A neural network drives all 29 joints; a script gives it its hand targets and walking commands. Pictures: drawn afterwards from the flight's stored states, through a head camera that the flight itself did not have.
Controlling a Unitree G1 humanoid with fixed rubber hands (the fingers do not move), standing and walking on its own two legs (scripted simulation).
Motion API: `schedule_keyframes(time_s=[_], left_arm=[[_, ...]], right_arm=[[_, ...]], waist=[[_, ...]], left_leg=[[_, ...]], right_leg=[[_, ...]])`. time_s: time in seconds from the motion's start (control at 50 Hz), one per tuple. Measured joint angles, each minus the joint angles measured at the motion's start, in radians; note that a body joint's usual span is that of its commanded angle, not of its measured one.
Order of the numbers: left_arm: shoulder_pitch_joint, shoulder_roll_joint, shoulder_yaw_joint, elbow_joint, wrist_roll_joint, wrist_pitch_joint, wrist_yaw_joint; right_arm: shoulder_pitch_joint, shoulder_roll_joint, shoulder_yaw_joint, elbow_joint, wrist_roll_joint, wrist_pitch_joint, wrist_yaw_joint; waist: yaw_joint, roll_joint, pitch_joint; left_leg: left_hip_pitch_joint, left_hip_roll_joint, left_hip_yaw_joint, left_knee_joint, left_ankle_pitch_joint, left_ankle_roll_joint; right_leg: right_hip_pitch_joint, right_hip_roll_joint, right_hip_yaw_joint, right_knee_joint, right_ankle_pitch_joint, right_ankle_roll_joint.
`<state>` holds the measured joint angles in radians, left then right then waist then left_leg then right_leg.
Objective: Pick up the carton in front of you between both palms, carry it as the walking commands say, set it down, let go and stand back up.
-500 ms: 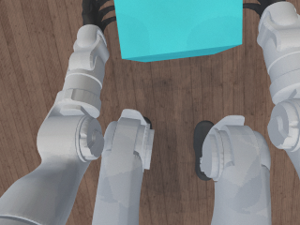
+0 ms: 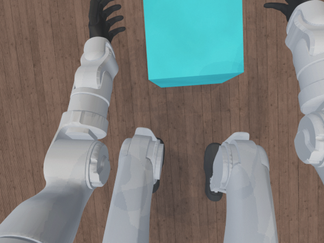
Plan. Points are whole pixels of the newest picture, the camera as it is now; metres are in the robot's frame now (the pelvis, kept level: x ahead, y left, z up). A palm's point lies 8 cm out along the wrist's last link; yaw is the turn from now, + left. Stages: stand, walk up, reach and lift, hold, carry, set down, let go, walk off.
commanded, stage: set down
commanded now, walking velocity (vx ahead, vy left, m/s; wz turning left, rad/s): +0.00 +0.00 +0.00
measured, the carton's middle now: (190, 45) +0.55 -0.01 -0.30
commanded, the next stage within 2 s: let go in 0.70 s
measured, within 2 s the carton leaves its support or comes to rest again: neither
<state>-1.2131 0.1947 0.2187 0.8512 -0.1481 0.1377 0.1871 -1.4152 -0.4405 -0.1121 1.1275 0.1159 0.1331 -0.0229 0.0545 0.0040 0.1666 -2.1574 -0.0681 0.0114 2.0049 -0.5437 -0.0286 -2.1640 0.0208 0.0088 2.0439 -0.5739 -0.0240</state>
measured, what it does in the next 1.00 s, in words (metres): rises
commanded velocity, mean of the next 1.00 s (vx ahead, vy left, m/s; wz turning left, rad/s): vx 0.00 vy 0.00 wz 0.00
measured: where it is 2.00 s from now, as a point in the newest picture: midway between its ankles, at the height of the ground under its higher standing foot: (182, 177)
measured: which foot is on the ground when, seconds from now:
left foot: down 0.00-1.00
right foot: down 0.00-1.00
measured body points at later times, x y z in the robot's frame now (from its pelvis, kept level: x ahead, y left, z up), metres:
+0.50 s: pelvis +0.03 -0.01 +0.13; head +0.34 -0.05 +0.46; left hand +0.54 +0.18 +0.04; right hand +0.58 -0.21 +0.03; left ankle +0.12 +0.12 -0.39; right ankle +0.10 -0.11 -0.39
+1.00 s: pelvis +0.07 +0.00 +0.26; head +0.33 -0.02 +0.63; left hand +0.48 +0.19 +0.15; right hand +0.49 -0.23 +0.15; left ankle +0.12 +0.12 -0.39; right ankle +0.10 -0.11 -0.39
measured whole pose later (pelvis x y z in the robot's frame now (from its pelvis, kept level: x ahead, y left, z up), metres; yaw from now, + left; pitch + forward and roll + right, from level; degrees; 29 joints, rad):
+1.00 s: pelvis +0.07 +0.00 +0.26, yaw -3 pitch +40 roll +1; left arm -0.62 0.15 0.24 0.64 0.07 0.11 -0.02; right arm -0.73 -0.23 -0.24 0.75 -0.08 0.12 -0.01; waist 0.03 0.00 -0.11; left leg -1.34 -0.04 -0.04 0.96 -0.31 -0.01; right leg -1.34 0.06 0.05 0.97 -0.32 -0.01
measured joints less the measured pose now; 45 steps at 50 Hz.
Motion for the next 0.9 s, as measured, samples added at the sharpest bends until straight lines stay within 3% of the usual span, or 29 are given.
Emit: schedule_keyframes(time_s=[0.24,0.48,0.62,0.76,0.9], left_arm=[[0.096,-0.027,0.063,-0.084,0.061,0.016,-0.023],[0.185,-0.014,0.094,-0.124,0.054,0.033,-0.076],[0.225,-0.035,0.113,-0.107,0.104,0.015,-0.097],[0.253,-0.058,0.118,-0.127,0.139,0.005,-0.102],[0.407,-0.06,0.077,-0.169,0.202,-0.012,-0.148]], right_arm=[[0.137,0.016,-0.035,-0.127,-0.043,0.025,0.025],[0.178,0.06,-0.052,-0.186,-0.093,0.06,0.021],[0.237,0.099,-0.1,-0.193,-0.141,0.049,0.032],[0.273,0.095,-0.11,-0.183,-0.14,0.025,0.048],[0.451,0.16,-0.151,-0.259,-0.19,0.003,0.03]], waist=[[0.007,0.001,-0.156],[0.023,0.005,-0.237],[0.01,-0.006,-0.266],[0.01,-0.01,-0.26],[-0.014,-0.01,-0.281]], left_leg=[[0.111,0.017,-0.012,-0.227,0.015,-0.005],[0.267,0.015,-0.026,-0.48,0.08,-0.012],[0.382,0.017,-0.041,-0.63,0.12,-0.012],[0.506,0.023,-0.043,-0.792,0.173,-0.004],[0.66,0.028,-0.05,-0.947,0.214,0.007]], right_leg=[[0.099,0.026,0.009,-0.229,0.03,-0.002],[0.251,0.029,0.016,-0.473,0.09,-0.009],[0.371,0.031,0.014,-0.627,0.128,-0.008],[0.498,0.034,0.022,-0.795,0.185,-0.001],[0.659,0.034,0.028,-0.961,0.23,0.006]])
